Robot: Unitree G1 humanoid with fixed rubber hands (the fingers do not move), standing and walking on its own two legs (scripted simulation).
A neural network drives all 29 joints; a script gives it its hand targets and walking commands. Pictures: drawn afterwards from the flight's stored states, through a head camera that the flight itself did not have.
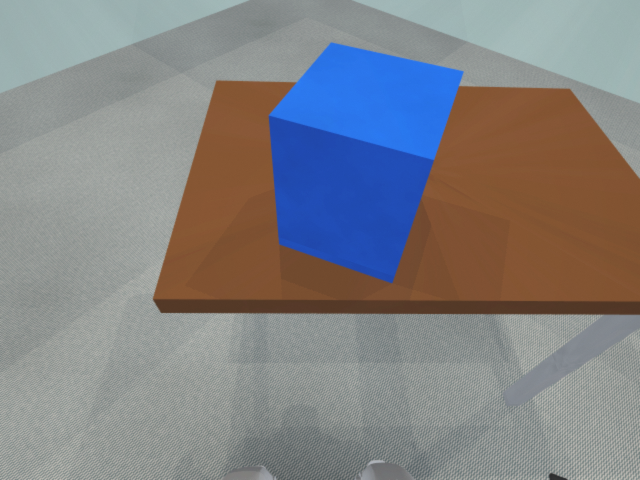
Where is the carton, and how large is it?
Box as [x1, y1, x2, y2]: [269, 42, 463, 282]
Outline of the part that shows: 331,42 269,114 279,243 392,282 463,71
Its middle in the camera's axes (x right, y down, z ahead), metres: +0.07 -0.12 +0.60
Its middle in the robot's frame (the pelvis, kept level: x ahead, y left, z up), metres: +0.55 -0.05 +0.08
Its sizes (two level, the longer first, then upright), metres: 0.210 0.200 0.250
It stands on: a table, 0.69 m high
